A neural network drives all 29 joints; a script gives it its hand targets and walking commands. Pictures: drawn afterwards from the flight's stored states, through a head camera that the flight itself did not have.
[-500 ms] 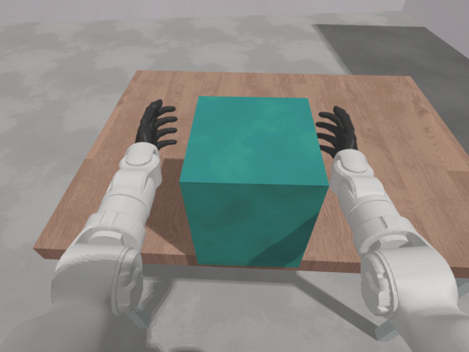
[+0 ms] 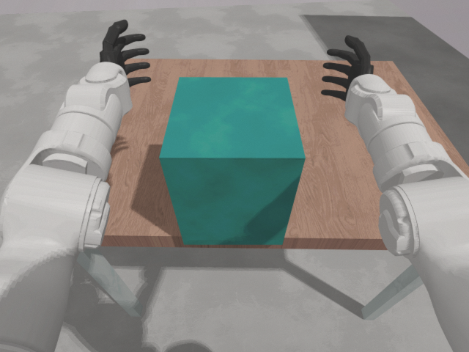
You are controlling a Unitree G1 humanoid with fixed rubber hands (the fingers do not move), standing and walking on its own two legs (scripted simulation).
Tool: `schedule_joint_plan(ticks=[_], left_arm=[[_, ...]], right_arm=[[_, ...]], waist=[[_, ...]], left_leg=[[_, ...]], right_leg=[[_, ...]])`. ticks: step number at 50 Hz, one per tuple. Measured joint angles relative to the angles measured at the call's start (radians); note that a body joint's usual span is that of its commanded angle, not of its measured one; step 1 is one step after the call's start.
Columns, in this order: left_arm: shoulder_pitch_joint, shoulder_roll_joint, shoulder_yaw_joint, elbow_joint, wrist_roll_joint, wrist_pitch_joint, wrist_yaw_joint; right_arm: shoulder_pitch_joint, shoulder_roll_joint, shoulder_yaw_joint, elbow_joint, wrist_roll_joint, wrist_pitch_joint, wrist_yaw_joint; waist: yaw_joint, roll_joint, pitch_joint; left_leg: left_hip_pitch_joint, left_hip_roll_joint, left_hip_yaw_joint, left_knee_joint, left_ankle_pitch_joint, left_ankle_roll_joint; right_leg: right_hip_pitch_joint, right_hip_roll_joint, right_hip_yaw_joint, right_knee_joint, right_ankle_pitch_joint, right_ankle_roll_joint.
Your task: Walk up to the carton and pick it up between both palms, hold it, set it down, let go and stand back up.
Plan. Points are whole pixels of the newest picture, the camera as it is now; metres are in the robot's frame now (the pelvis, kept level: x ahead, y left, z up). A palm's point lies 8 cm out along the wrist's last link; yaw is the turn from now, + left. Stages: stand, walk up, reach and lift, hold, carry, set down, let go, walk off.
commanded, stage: set down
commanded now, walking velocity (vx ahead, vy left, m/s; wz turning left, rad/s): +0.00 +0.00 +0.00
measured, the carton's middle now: (233, 164) +0.46 -0.01 +0.07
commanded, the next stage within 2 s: none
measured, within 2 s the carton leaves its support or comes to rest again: neither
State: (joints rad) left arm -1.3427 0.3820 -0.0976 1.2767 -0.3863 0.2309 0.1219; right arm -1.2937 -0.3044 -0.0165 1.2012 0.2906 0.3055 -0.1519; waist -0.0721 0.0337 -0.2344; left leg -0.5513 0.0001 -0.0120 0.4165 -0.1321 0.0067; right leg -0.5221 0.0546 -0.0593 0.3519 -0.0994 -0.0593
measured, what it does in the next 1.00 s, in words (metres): stands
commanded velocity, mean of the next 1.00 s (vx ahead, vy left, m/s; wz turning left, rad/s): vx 0.00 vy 0.00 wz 0.00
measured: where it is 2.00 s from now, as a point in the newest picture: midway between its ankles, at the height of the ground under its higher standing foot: outside the picture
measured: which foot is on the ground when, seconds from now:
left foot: down 0.00-1.00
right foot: down 0.00-1.00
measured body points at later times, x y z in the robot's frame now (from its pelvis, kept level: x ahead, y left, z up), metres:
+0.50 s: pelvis +0.02 +0.00 +0.01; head +0.02 +0.01 +0.46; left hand +0.47 +0.18 +0.22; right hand +0.45 -0.21 +0.21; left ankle +0.03 +0.11 -0.74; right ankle +0.03 -0.08 -0.74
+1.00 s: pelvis +0.00 +0.01 +0.01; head -0.01 +0.03 +0.46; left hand +0.41 +0.19 +0.16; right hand +0.39 -0.21 +0.17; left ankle +0.03 +0.11 -0.74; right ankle +0.03 -0.08 -0.74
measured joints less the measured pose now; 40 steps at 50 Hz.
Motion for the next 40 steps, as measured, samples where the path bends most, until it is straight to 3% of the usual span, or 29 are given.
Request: schedule_joint_plan(ticks=[12,21,30,34,37,40], left_arm=[[0.116,0.033,0.094,-0.147,0.067,0.073,-0.071],[0.283,-0.011,0.130,-0.385,0.134,0.169,-0.087],[0.517,-0.071,0.177,-0.641,0.226,0.257,-0.106],[0.589,-0.079,0.170,-0.711,0.227,0.274,-0.095],[0.618,-0.060,0.149,-0.768,0.156,0.278,-0.070],[0.604,-0.058,0.131,-0.782,0.147,0.273,-0.051]], right_arm=[[0.133,-0.033,0.042,-0.186,0.053,0.055,-0.029],[0.264,-0.038,0.060,-0.317,0.094,0.081,-0.027],[0.489,0.012,0.029,-0.492,0.073,0.087,-0.036],[0.559,0.029,-0.005,-0.544,0.043,0.088,-0.025],[0.570,0.047,-0.052,-0.587,0.025,0.104,-0.017],[0.547,0.040,-0.069,-0.592,0.009,0.105,-0.001]], waist=[[-0.007,-0.008,0.046],[0.017,-0.029,0.080],[0.027,-0.051,0.122],[0.027,-0.058,0.142],[0.012,-0.062,0.148],[0.009,-0.068,0.149]], left_leg=[[0.160,-0.002,0.006,-0.103,0.015,0.001],[0.246,-0.001,0.009,-0.131,0.013,0.003],[0.329,-0.005,0.004,-0.132,0.007,0.007],[0.329,-0.009,0.002,-0.108,0.003,0.010],[0.298,-0.013,-0.001,-0.079,-0.001,0.013],[0.275,-0.014,0.008,-0.066,0.001,0.015]], right_leg=[[0.159,0.000,0.012,-0.105,0.018,0.001],[0.253,0.003,0.020,-0.154,0.030,0.004],[0.339,0.000,0.019,-0.157,0.024,0.008],[0.336,-0.004,0.017,-0.126,0.014,0.010],[0.301,-0.008,0.012,-0.085,0.003,0.012],[0.269,-0.011,0.019,-0.060,0.001,0.014]])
